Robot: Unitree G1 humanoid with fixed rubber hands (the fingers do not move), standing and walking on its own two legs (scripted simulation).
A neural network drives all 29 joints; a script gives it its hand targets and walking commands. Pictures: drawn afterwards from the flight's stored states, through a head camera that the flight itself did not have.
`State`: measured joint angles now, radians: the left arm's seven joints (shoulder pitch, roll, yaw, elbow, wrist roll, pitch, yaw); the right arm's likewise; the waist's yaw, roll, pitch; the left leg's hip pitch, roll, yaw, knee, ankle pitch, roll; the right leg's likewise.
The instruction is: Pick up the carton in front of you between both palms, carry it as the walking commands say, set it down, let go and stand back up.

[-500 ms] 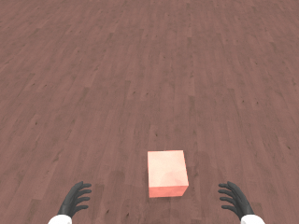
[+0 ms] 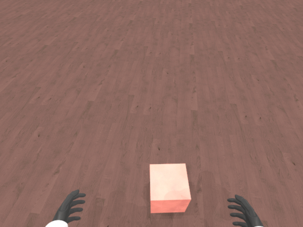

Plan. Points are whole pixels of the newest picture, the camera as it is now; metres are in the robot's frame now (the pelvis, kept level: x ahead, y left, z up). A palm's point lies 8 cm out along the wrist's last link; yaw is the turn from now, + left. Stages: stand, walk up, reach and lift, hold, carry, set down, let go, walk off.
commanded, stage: stand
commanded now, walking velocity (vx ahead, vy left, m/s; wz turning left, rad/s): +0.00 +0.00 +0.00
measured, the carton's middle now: (167, 188) +0.45 -0.08 -0.65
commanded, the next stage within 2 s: none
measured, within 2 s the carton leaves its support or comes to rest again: neither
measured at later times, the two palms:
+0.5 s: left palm out of the picture +0.14 +0.28 -0.09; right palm out of the picture +0.15 -0.29 -0.08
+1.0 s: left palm out of the picture +0.11 +0.30 -0.09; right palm out of the picture +0.11 -0.30 -0.09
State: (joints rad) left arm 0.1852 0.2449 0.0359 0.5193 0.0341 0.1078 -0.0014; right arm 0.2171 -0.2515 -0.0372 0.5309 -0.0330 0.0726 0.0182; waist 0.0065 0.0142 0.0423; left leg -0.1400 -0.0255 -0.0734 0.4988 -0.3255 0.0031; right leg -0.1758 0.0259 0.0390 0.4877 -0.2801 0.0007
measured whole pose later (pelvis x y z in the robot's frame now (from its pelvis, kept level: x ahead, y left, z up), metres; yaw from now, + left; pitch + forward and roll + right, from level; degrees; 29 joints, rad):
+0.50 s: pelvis +0.02 +0.00 +0.00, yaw +1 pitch +0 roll +0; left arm 0.14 0.33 0.04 0.80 0.04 0.00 0.02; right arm 0.19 -0.34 -0.03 0.73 -0.04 0.01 -0.02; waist 0.00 0.01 0.01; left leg -0.15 -0.02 -0.08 0.49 -0.34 0.00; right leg -0.18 0.02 0.02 0.49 -0.30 -0.01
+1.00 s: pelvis +0.00 +0.00 +0.01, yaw +0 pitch -2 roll +0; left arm 0.13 0.36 0.02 0.92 0.03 0.00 0.01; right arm 0.18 -0.37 -0.02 0.85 -0.03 0.00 -0.02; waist 0.01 0.01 0.02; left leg -0.10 -0.02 -0.07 0.42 -0.28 0.00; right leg -0.14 0.02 0.03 0.42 -0.24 0.00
